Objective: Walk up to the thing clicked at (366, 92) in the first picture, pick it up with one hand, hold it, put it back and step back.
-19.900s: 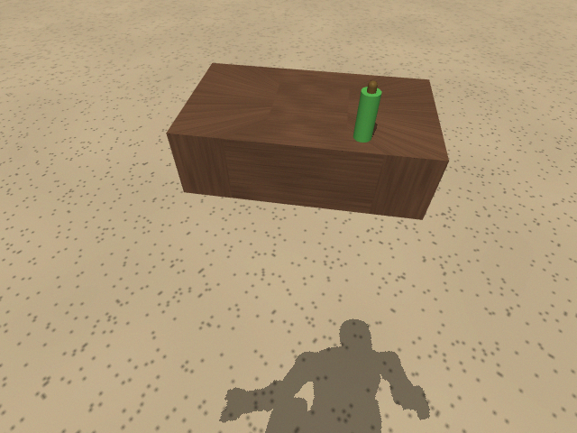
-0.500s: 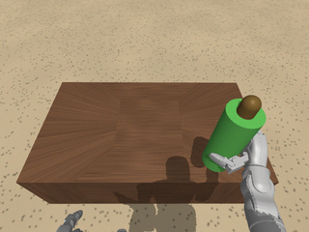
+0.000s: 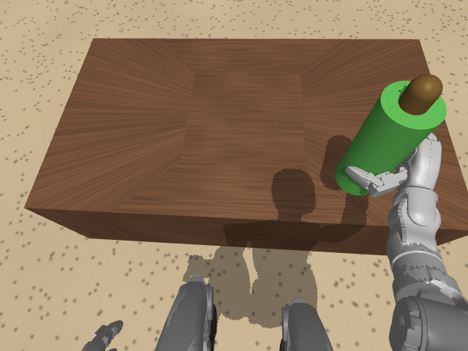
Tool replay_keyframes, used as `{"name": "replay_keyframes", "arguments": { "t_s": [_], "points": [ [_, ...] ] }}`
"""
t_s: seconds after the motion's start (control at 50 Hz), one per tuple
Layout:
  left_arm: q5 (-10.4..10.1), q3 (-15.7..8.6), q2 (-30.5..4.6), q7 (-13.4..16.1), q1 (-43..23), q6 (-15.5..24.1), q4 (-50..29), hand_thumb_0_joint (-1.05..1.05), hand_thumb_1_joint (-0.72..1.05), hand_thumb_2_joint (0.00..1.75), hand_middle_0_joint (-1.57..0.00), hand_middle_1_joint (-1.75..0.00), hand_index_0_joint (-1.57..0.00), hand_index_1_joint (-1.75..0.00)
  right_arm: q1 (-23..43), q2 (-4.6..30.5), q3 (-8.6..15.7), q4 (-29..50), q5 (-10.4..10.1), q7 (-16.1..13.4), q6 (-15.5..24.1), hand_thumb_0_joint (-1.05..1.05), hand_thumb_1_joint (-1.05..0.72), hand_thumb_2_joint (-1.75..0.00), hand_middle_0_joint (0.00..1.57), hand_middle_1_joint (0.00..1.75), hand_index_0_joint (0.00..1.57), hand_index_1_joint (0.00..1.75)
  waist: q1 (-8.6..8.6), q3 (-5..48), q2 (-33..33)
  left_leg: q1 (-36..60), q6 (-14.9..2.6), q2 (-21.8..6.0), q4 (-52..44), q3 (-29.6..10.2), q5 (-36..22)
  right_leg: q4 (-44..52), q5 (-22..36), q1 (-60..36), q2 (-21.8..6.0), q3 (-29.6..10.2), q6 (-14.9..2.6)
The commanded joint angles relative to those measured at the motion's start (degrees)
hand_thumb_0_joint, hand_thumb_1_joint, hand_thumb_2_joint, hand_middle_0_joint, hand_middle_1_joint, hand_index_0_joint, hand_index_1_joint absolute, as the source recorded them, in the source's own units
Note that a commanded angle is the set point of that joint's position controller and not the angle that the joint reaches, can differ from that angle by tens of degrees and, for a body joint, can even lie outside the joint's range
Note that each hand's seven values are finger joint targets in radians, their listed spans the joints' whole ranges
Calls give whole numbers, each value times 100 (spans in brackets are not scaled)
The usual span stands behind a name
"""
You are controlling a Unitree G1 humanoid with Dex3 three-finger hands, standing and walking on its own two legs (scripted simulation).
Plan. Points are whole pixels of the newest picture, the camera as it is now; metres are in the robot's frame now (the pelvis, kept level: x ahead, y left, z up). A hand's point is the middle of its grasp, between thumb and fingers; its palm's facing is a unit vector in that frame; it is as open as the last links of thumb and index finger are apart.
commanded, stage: crouch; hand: right
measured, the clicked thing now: (384, 140) +0.45 -0.19 +0.06
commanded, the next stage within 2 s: lower in 0.68 s
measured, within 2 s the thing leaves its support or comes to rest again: rests again in 1.74 s
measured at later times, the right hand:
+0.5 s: hand (363, 157) +0.48 -0.20 -0.06, palm faces +0.19 +0.98 -0.03, open 11.2 cm
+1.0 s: hand (354, 165) +0.50 -0.21 -0.12, palm faces +0.20 +0.98 -0.03, open 11.2 cm
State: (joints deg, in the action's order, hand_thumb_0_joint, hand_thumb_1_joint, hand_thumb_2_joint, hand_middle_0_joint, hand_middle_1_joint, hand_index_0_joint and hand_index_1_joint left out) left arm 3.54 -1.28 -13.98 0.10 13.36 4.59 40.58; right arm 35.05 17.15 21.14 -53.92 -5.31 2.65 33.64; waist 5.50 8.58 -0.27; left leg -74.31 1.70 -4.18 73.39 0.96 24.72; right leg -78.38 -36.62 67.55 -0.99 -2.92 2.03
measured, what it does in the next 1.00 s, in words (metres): lowers itself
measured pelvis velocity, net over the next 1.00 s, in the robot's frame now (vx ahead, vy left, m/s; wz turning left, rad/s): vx -0.04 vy -0.01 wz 0.00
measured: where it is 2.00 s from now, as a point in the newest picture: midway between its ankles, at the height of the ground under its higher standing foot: outside the picture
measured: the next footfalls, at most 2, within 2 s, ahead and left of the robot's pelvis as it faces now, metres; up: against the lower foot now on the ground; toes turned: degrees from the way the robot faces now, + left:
none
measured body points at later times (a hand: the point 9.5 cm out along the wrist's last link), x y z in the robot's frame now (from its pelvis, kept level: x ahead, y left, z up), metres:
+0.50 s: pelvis -0.03 +0.00 -0.08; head +0.16 -0.02 +0.33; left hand +0.03 +0.27 -0.20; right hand +0.47 -0.26 -0.05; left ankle +0.08 +0.14 -0.60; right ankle +0.00 -0.14 -0.60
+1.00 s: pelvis -0.04 -0.01 -0.12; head +0.17 -0.02 +0.27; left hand +0.01 +0.28 -0.24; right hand +0.48 -0.26 -0.11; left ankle +0.08 +0.14 -0.60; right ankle +0.00 -0.14 -0.60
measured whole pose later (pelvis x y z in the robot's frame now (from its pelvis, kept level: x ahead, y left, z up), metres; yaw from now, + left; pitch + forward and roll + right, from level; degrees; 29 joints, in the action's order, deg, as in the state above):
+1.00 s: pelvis -0.04 -0.01 -0.12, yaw +0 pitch +36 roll +2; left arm 4.7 1.0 -16.4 -1.4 13.3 1.8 38.4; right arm 54.1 27.3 28.4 -65.1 -0.6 3.6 30.2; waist 10.6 9.1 1.4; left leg -105.9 2.1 -5.0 96.5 0.2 26.6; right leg -104.7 -41.2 99.7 0.7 -4.6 1.9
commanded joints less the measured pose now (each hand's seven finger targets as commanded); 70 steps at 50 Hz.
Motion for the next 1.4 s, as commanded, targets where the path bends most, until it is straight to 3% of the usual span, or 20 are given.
{"name": "replay_keyframes", "arguments": {
  "t_s": [0.0, 0.06, 0.08, 0.1, 0.24, 0.3, 0.4, 0.42, 0.46, 0.48, 0.6, 0.66, 0.8, 0.88, 0.94, 1.02, 1.06, 1.14, 1.22, 1.38],
  "points": [
    [-37, -351, -989, -23, 724, 58, -442, 0, 87, 93, -20, -30, -19, -31, 2163, 902, 112, 1119, -58, 149, 451, 0, -6, -125, 124, 138, 128, 138, 42, 3399, 409, 2706, -369, 171, -228, -48, -2033, 826, 2457, -465, 153, 169, -132],
    [-70, -323, -1071, -56, 713, -2, -453, 0, 89, 92, -20, -31, -20, -31, 1997, 1184, 436, 408, -4, 156, 359, 0, -6, -126, 125, 139, 129, 139, 150, 3226, 136, 2448, -335, 185, -139, -31, -1820, 609, 2195, -126, 171, 139, -178],
    [-39, -382, -1093, -75, 740, -25, -405, 0, 89, 92, -20, -30, -20, -31, 2406, 1065, 289, 687, -12, 144, 405, 0, -7, -126, 123, 138, 128, 138, 207, 2984, 172, 2094, -349, 199, -71, 1, -1477, 619, 1871, 63, 154, 100, -185],
    [-35, -384, -1126, -89, 763, -28, -396, 0, 89, 92, -21, -30, -20, -31, 2516, 1345, 521, 694, 7, 107, 452, 0, -10, -125, 124, 138, 128, 138, 162, 3099, 229, 1938, -350, 196, -12, -5, -1304, 566, 1733, 87, 153, 84, -192],
    [44, -295, -1078, -135, 783, -118, -472, 0, 89, 91, -20, -30, -20, -31, 3031, 1877, 801, 652, 210, 49, 567, 0, -11, -125, 124, 138, 128, 138, 210, 3541, 604, 1522, -357, 172, 347, -55, -943, 171, 1334, 453, 167, 154, -230],
    [59, -279, -1113, -128, 812, -149, -468, 0, 89, 91, -20, -30, -20, -31, 3253, 1674, 562, 388, 272, 116, 464, 0, -10, -124, 123, 136, 127, 136, 370, 3546, 680, 1340, -350, 154, 453, -60, -829, 44, 1176, 616, 172, 154, -225],
    [81, -305, -1240, -106, 924, -173, -445, 0, 89, 91, -20, -30, -20, -31, 3729, 1931, 628, 567, 306, 156, 324, 0, -11, -126, 124, 138, 128, 138, 407, 3822, 1040, 1018, -375, 134, 690, -33, -855, -201, 1280, 634, 169, 110, -196],
    [60, -288, -1267, -103, 921, -172, -425, 0, 90, 91, -20, -31, -20, -31, 3484, 1799, 632, 99, 294, 153, 233, 0, -10, -126, 123, 137, 127, 137, 469, 3575, 772, 883, -356, 140, 701, 20, -735, -214, 1169, 747, 161, 74, -213],
    [65, -278, -1246, -96, 958, -174, -454, 0, 89, 91, -21, -31, -20, -31, 3824, 2102, 765, 586, 259, 135, 230, 0, -9, -126, 124, 138, 128, 139, 373, 3863, 953, 1022, -364, 125, 794, -52, -894, -364, 1262, 901, 165, 139, -217],
    [45, -251, -1255, -93, 975, -178, -422, 0, 89, 91, -21, -31, -20, -31, 3639, 2045, 805, 146, 277, 129, 164, 0, -10, -126, 124, 138, 128, 138, 472, 3698, 679, 935, -347, 133, 830, 9, -845, -382, 1229, 999, 162, 95, -229],
    [31, -205, -1210, -93, 862, -206, -523, 0, 89, 91, -21, -31, -21, -31, 3748, 2254, 920, 135, 323, 84, 108, 0, -11, -125, 123, 136, 126, 136, 464, 3396, 537, 670, -312, 130, 896, -29, -362, -516, 649, 1597, 180, 132, -304],
    [51, -218, -1265, -84, 904, -214, -527, 0, 89, 91, -21, -31, -21, -31, 4006, 2411, 894, 411, 360, 97, 121, 0, -13, -125, 123, 136, 127, 136, 472, 3755, 774, 671, -323, 115, 1015, -40, -439, -614, 719, 1512, 190, 145, -299],
    [63, -181, -1302, -51, 996, -219, -463, 0, 89, 91, -21, -31, -21, -31, 4147, 2332, 852, 298, 350, 96, -13, 0, -9, -124, 120, 135, 124, 136, 552, 3689, 879, 314, -333, 111, 1212, 14, -387, -786, 720, 1596, 179, 120, -271],
    [96, -156, -1288, -65, 977, -217, -401, 0, 89, 91, -21, -31, -21, -31, 3929, 1997, 634, -130, 369, 111, -14, 0, -9, -124, 120, 135, 124, 135, 631, 3356, 825, -144, -344, 110, 1459, 35, -339, -1043, 688, 1964, 183, 111, -277],
    [109, -178, -1352, -84, 1070, -229, -422, 0, 89, 91, -21, -31, -21, -31, 3929, 2445, 922, 53, 415, 91, 56, 0, -7, -126, 121, 138, 126, 138, 563, 3680, 777, 159, -333, 83, 1628, -35, -606, -1300, 880, 2178, 203, 176, -290],
    [124, -180, -1391, -117, 1140, -243, -433, 0, 88, 91, -21, -31, -21, -31, 4279, 2471, 986, 380, 369, 81, 174, 0, -11, -125, 122, 137, 126, 137, 571, 4221, 954, 255, -344, 55, 1905, -44, -939, -1505, 1220, 2077, 232, 195, -257],
    [131, -186, -1406, -121, 1128, -269, -411, 0, 88, 92, -21, -31, -21, -31, 4162, 2258, 843, 119, 408, 62, 147, 0, -12, -125, 121, 136, 125, 136, 610, 4090, 889, 126, -338, 51, 1985, -35, -878, -1574, 1166, 2193, 240, 207, -249],
    [140, -195, -1460, -133, 1131, -321, -392, 0, 88, 92, -21, -31, -21, -32, 4469, 2448, 852, 355, 538, -27, 142, 0, -13, -127, 121, 137, 125, 137, 666, 4002, 1158, -398, -346, 29, 2140, 38, -607, -1564, 1003, 2127, 260, 138, -217],
    [156, -203, -1480, -145, 1141, -384, -400, 0, 88, 92, -21, -31, -21, -32, 4644, 2279, 670, 353, 588, -62, 89, 0, -7, -127, 121, 137, 125, 137, 764, 4039, 1232, -679, -342, 4, 2282, 89, -509, -1660, 939, 2053, 261, 115, -205],
    [137, -125, -1451, -168, 1174, -427, -422, 0, 89, 91, -21, -31, -21, -31, 4656, 2361, 761, 95, 585, -120, -43, 0, -10, -133, 127, 145, 132, 145, 784, 3971, 892, -705, -303, -16, 2452, 63, -394, -1965, 714, 2641, 299, 206, -265]
  ]
}}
